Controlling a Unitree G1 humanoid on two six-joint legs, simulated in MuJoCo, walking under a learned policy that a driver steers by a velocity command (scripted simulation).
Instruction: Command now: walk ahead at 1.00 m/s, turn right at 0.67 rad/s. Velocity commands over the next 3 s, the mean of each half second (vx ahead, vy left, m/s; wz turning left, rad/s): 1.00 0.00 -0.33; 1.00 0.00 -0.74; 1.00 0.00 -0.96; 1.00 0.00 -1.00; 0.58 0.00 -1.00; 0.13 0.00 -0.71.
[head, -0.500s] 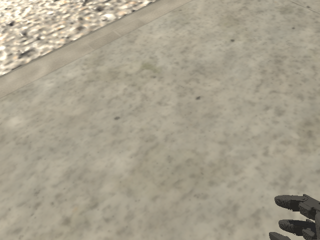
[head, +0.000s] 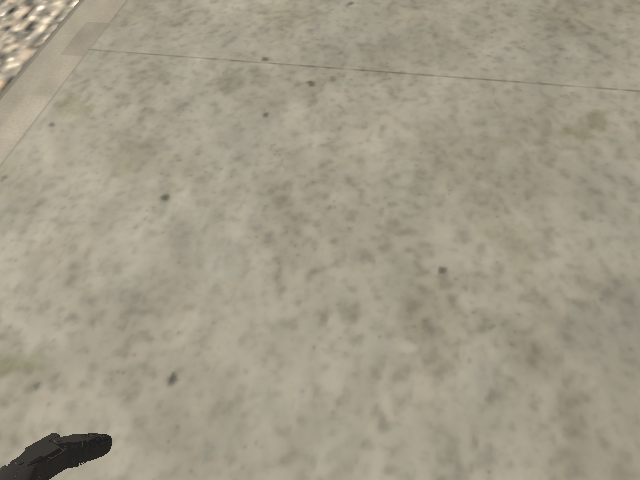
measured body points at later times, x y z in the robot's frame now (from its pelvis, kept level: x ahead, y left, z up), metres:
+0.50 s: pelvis +0.48 -0.07 +0.00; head +0.50 -0.09 +0.45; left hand +0.47 +0.20 -0.11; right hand +0.69 -0.33 -0.06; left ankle +0.75 +0.08 -0.66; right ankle +0.33 -0.11 -0.73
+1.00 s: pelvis +0.95 -0.19 -0.01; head +0.96 -0.24 +0.43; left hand +1.30 -0.10 -0.05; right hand +0.79 -0.43 -0.16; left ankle +0.86 +0.02 -0.73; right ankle +1.08 -0.39 -0.68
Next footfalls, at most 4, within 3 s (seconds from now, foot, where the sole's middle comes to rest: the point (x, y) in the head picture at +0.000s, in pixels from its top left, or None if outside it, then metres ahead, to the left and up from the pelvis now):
0.18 right None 0.37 -0.12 -0.76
0.62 left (314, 298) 0.90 0.01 -0.76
1.08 right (454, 199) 1.15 -0.40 -0.76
1.50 left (491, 91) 1.59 -0.62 -0.76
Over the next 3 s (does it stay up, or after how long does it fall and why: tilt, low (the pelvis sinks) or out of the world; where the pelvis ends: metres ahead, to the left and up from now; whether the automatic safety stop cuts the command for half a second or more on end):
stays up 1.44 -1.34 0.02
